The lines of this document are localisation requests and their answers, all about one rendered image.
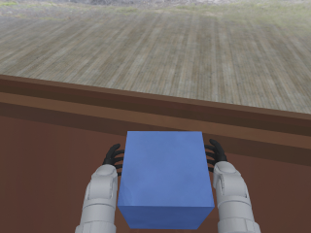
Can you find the left robot hand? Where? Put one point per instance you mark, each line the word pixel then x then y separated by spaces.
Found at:
pixel 110 158

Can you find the carton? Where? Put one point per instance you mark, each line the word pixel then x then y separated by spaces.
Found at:
pixel 165 181

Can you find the left robot forearm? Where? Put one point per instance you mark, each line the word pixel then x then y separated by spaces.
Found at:
pixel 98 212

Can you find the right robot forearm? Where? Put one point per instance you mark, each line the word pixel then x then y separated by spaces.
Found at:
pixel 233 201

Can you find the right robot hand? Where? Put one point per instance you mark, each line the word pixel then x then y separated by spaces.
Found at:
pixel 218 155

